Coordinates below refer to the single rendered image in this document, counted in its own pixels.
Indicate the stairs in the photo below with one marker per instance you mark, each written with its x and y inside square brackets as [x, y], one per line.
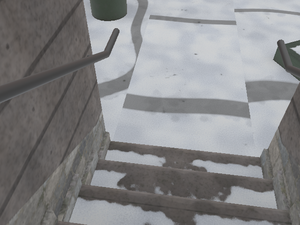
[142, 184]

